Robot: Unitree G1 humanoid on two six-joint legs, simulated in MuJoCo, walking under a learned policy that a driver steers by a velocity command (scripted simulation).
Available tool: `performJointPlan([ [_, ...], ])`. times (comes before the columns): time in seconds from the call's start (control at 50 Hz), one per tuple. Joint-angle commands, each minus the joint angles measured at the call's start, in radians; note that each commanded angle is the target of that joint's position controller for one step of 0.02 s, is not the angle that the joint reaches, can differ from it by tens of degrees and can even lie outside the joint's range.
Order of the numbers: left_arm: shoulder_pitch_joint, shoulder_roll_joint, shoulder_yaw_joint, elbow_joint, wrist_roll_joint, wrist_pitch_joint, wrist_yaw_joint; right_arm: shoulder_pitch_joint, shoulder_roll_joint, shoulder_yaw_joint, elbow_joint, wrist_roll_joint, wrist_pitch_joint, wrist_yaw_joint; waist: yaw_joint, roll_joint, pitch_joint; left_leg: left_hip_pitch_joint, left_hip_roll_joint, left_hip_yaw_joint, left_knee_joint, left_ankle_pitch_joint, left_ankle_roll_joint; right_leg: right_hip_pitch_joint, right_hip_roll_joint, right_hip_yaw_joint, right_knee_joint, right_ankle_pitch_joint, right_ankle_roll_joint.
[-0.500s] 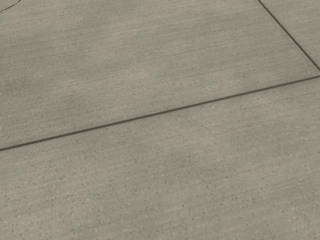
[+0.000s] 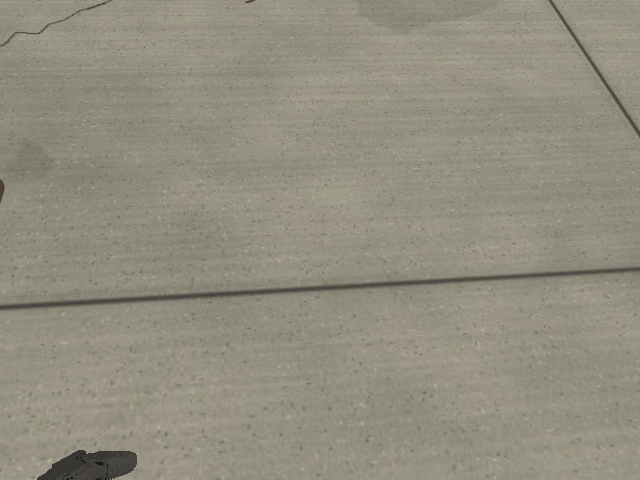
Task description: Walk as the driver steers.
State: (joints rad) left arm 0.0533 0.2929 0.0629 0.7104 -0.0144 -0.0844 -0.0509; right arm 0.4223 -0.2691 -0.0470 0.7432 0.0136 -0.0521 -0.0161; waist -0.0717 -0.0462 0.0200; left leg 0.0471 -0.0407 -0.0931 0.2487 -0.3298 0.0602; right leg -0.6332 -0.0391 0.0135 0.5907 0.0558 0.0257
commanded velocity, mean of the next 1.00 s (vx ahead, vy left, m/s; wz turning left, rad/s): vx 0.36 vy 0.00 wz -0.23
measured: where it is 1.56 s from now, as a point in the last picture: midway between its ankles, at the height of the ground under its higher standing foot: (313, 469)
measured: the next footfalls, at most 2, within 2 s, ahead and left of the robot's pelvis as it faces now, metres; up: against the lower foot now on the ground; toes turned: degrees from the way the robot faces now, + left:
right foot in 0.12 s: +0.26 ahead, -0.13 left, +0.00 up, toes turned -1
left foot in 0.60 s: +0.55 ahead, +0.07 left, +0.00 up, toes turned -16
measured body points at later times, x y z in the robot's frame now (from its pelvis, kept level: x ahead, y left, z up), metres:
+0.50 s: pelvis +0.29 -0.03 +0.00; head +0.33 -0.04 +0.45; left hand +0.36 +0.25 -0.11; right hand +0.49 -0.29 -0.07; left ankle +0.49 +0.10 -0.70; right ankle +0.22 -0.12 -0.74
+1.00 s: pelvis +0.47 -0.03 -0.01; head +0.48 -0.04 +0.44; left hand +0.71 +0.16 -0.10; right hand +0.49 -0.31 -0.13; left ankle +0.51 +0.08 -0.74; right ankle +0.47 -0.17 -0.74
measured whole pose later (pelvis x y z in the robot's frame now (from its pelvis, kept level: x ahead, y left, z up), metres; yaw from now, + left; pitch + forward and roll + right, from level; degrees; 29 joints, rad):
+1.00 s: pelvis +0.47 -0.03 -0.01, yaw -17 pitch +0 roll +1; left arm 0.14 0.26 0.03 0.70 0.01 0.03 0.02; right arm 0.22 -0.25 -0.02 0.80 -0.02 -0.05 0.02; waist -0.04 -0.01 0.03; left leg -0.23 -0.02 0.03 0.48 -0.25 0.01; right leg -0.30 -0.02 0.06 0.51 -0.21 0.02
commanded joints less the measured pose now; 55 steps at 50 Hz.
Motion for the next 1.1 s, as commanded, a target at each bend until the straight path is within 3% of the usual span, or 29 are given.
performJointPlan([
  [0.02, -0.194, 0.064, 0.004, -0.121, -0.005, -0.031, -0.017, 0.045, -0.183, -0.052, -0.017, 0.007, -0.005, -0.006, -0.024, 0.157, 0.103, -0.027, 0.269, -0.128, -0.047, 0.341, 0.129, -0.043, 0.013, -0.016, -0.067, -0.022, -0.033],
  [0.08, -0.103, 0.103, 0.019, -0.098, -0.002, -0.032, -0.015, 0.021, -0.207, -0.058, -0.013, 0.004, 0.004, -0.01, 0.031, 0.196, 0.03, 0.039, 0.27, -0.087, 0.069, 0.721, 0.098, 0.102, 0.059, -0.068, -0.083, -0.119, -0.087],
  [0.12, 0.153, 0.164, 0.049, -0.034, 0.003, -0.023, 0.003, 0.008, -0.192, -0.048, -0.015, -0.004, 0.012, -0.015, 0.163, 0.183, -0.16, -0.052, 0.201, -0.006, 0.399, 1.0, 0.049, 0.496, 0.081, -0.087, -0.075, -0.085, -0.162],
  [0.14, 0.332, 0.227, 0.057, -0.01, 0.009, -0.016, 0.011, 0.028, -0.138, -0.027, -0.035, -0.033, 0.009, -0.018, 0.212, 0.032, -0.318, -0.279, 0.138, 0.02, 0.724, 0.642, 0.014, 0.817, -0.121, 0.188, -0.039, -0.079, -0.243],
  [0.16, 0.365, 0.263, 0.062, 0.019, 0.006, -0.02, -0.004, 0.159, -0.039, -0.002, -0.046, -0.016, -0.01, -0.004, 0.114, -0.284, -0.442, -0.636, -0.055, -0.014, 1.055, -0.215, -0.055, 1.083, -0.332, 0.74, -0.201, -0.341, -0.416],
  [0.18, 0.324, 0.166, 0.041, 0.012, -0.021, -0.017, -0.002, 0.043, -0.146, -0.017, -0.052, -0.002, -0.032, 0.003, 0.165, -0.16, -0.34, -0.753, 0.004, -0.074, 1.126, -0.207, -0.048, 1.029, -0.291, 0.772, -0.298, -0.474, -0.369],
  [0.2, 0.26, 0.14, 0.033, 0.001, -0.014, -0.011, 0.009, -0.082, -0.178, -0.026, -0.085, 0.021, -0.05, 0.012, 0.169, -0.084, -0.185, -0.801, 0.05, -0.047, 1.107, -0.114, -0.04, 0.885, -0.259, 0.606, -0.309, -0.421, -0.33],
  [0.22, 0.214, 0.14, 0.031, -0.012, -0.002, -0.006, 0.015, -0.139, -0.163, -0.018, -0.097, 0.01, -0.065, 0.012, 0.143, 0.03, -0.114, -0.768, 0.089, -0.029, 1.05, -0.045, -0.034, 0.739, -0.22, 0.511, -0.325, -0.303, -0.311],
  [0.24, 0.186, 0.13, 0.028, -0.02, 0.006, -0.004, 0.017, -0.163, -0.157, -0.023, -0.104, -0.01, -0.072, 0.011, 0.114, 0.062, -0.064, -0.739, 0.113, -0.017, 0.982, -0.005, -0.041, 0.635, -0.184, 0.445, -0.342, -0.201, -0.308],
  [0.26, 0.175, 0.12, 0.022, -0.027, 0.018, -0.004, 0.023, -0.146, -0.146, -0.023, -0.107, -0.017, -0.071, 0.013, 0.082, 0.036, -0.06, -0.69, 0.131, -0.022, 0.946, 0.022, -0.047, 0.573, -0.159, 0.41, -0.367, -0.149, -0.311],
  [0.32, 0.174, 0.118, 0.022, -0.024, 0.0, -0.006, 0.035, -0.132, -0.111, -0.014, -0.115, -0.029, -0.052, 0.011, 0.049, -0.01, -0.033, -0.657, 0.141, 0.009, 0.808, 0.024, -0.091, 0.455, -0.131, 0.333, -0.415, -0.085, -0.332],
  [0.4, 0.212, 0.16, 0.037, -0.011, -0.01, 0.002, 0.054, -0.299, -0.07, 0.007, -0.166, -0.032, -0.053, 0.01, 0.097, -0.006, 0.017, -0.593, 0.106, 0.039, 0.497, 0.269, -0.129, 0.333, -0.061, 0.229, -0.419, -0.084, -0.28],
  [0.5, 0.307, 0.17, 0.042, 0.014, -0.025, 0.026, 0.063, -0.415, -0.101, -0.005, -0.195, -0.006, -0.068, 0.026, 0.138, -0.027, -0.007, -0.483, 0.051, 0.01, 0.281, 0.391, -0.13, 0.4, -0.083, 0.305, -0.324, -0.174, -0.228],
  [0.54, 0.305, 0.17, 0.044, 0.011, -0.02, 0.033, 0.066, -0.396, -0.13, -0.02, -0.195, -0.002, -0.073, 0.028, 0.114, -0.047, -0.018, -0.443, 0.051, 0.0, 0.248, 0.314, -0.105, 0.454, -0.106, 0.362, -0.256, -0.187, -0.204],
  [0.58, 0.292, 0.129, 0.033, 0.005, -0.008, 0.043, 0.066, -0.269, -0.163, -0.042, -0.166, -0.022, -0.081, 0.023, 0.045, -0.053, -0.076, -0.268, 0.06, 0.033, 0.174, 0.333, -0.047, 0.464, -0.04, 0.317, -0.071, -0.017, -0.145],
  [0.6, 0.294, 0.073, 0.012, -0.019, 0.011, 0.042, 0.066, -0.151, -0.212, -0.054, -0.162, -0.048, -0.086, 0.018, -0.003, 0.021, -0.217, -0.048, 0.206, -0.082, 0.219, 0.475, 0.019, 0.384, 0.018, 0.259, 0.173, -0.107, -0.1],
  [0.62, 0.456, 0.0, -0.011, -0.023, 0.003, 0.033, 0.066, -0.093, -0.279, -0.069, -0.143, -0.062, -0.068, 0.018, 0.053, 0.319, -0.355, 0.269, 0.447, -0.453, 0.22, 0.612, 0.201, 0.072, 0.159, 0.14, 0.508, -0.608, -0.023],
  [0.64, 0.487, 0.083, -0.001, -0.007, -0.009, 0.033, 0.068, -0.064, -0.219, -0.061, -0.131, -0.034, -0.058, 0.03, 0.042, 0.331, -0.38, 0.26, 0.483, -0.625, 0.164, 0.531, 0.237, -0.028, 0.12, 0.174, 0.67, -0.708, -0.004],
  [0.66, 0.406, 0.141, 0.017, -0.005, -0.016, 0.044, 0.071, -0.111, -0.153, -0.042, -0.142, -0.027, -0.053, 0.032, 0.023, 0.212, -0.266, 0.16, 0.439, -0.484, 0.16, 0.559, 0.206, -0.055, 0.09, 0.184, 0.739, -0.64, 0.011],
  [0.68, 0.326, 0.145, 0.018, -0.02, -0.006, 0.054, 0.076, -0.168, -0.117, -0.027, -0.145, -0.031, -0.048, 0.035, 0.03, 0.13, -0.199, 0.055, 0.389, -0.344, 0.164, 0.668, 0.179, -0.04, 0.061, 0.152, 0.723, -0.589, 0.021],
  [0.72, 0.264, 0.114, 0.017, -0.043, 0.009, 0.072, 0.075, -0.24, -0.08, -0.009, -0.123, -0.035, -0.047, 0.042, 0.075, 0.127, -0.114, -0.125, 0.311, -0.187, 0.135, 0.802, 0.153, 0.037, 0.003, 0.137, 0.583, -0.54, 0.026],
  [0.8, 0.266, 0.032, -0.012, -0.033, 0.016, 0.091, 0.073, -0.302, -0.115, -0.018, -0.081, -0.035, -0.039, 0.036, 0.114, 0.184, -0.131, -0.268, 0.249, -0.045, 0.086, 0.882, 0.162, 0.265, 0.005, 0.053, 0.251, -0.428, 0.048],
  [0.86, 0.222, 0.05, -0.011, -0.035, 0.015, 0.099, 0.07, -0.283, -0.141, -0.022, -0.052, -0.022, -0.023, 0.029, 0.092, 0.182, -0.164, -0.263, 0.255, -0.03, 0.083, 0.778, 0.162, 0.367, 0.016, 0.033, 0.099, -0.28, 0.039],
  [0.92, 0.184, 0.061, -0.005, -0.042, 0.023, 0.107, 0.067, -0.296, -0.131, -0.011, -0.031, -0.01, -0.011, 0.03, 0.108, 0.159, -0.126, -0.32, 0.231, -0.03, 0.098, 0.474, 0.12, 0.484, 0.028, 0.014, -0.088, -0.153, -0.004],
  [0.96, 0.145, 0.112, 0.002, -0.071, 0.041, 0.108, 0.076, -0.235, -0.081, 0.01, -0.006, -0.026, -0.013, 0.033, 0.088, 0.078, -0.109, -0.385, 0.159, -0.009, 0.14, 0.17, 0.017, 0.589, -0.069, 0.125, -0.177, 0.059, -0.056],
  [0.98, 0.111, 0.166, 0.012, -0.085, 0.036, 0.113, 0.084, -0.15, -0.076, 0.011, 0.007, -0.043, -0.014, 0.037, 0.023, -0.047, -0.107, -0.42, 0.078, 0.053, 0.171, -0.002, -0.03, 0.601, -0.135, 0.181, -0.145, 0.099, -0.112],
  [1.0, 0.076, 0.113, 0.0, -0.077, 0.028, 0.116, 0.08, -0.137, -0.052, 0.02, 0.015, -0.042, -0.006, 0.031, 0.017, -0.1, -0.119, -0.331, 0.064, 0.089, 0.161, -0.001, -0.058, 0.499, -0.122, 0.169, -0.158, -0.118, -0.136],
  [1.02, 0.051, 0.074, -0.007, -0.084, 0.026, 0.115, 0.071, -0.195, -0.079, 0.016, 0.013, -0.04, 0.004, 0.026, 0.047, -0.067, -0.057, -0.319, 0.059, 0.093, 0.167, 0.043, -0.069, 0.435, -0.071, 0.15, -0.166, -0.228, -0.112],
  [1.1, 0.08, 0.074, -0.01, -0.065, 0.027, 0.093, 0.064, -0.198, -0.1, 0.008, 0.021, -0.035, 0.021, 0.014, 0.059, -0.033, -0.039, -0.302, 0.074, 0.08, 0.187, 0.156, -0.061, 0.432, -0.037, 0.119, -0.122, -0.088, -0.071],
])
